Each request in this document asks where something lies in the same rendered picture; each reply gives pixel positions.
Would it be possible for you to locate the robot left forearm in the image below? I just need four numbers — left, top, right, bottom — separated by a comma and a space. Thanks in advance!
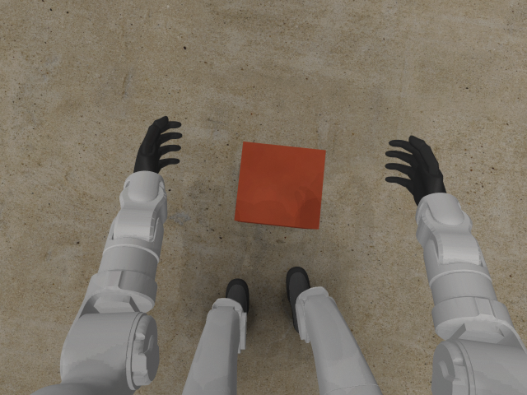
60, 171, 167, 379

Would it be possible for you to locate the robot left hand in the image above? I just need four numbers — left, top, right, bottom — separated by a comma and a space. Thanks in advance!
133, 116, 182, 174

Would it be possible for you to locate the left robot upper arm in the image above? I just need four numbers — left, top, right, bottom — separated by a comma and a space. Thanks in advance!
30, 312, 160, 395

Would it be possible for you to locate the right robot shin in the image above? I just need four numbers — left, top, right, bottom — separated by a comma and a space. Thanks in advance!
296, 286, 338, 307

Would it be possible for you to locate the right robot upper arm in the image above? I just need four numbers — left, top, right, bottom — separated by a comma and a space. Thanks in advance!
431, 338, 527, 395

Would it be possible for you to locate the robot left foot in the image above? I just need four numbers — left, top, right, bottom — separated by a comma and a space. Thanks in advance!
226, 278, 250, 314

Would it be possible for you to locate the robot right forearm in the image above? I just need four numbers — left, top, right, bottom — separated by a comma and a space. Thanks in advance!
415, 193, 527, 354

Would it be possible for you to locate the carton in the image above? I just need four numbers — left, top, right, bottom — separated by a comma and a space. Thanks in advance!
234, 142, 326, 230

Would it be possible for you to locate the robot right hand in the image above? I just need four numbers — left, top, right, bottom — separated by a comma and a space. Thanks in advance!
385, 136, 446, 206

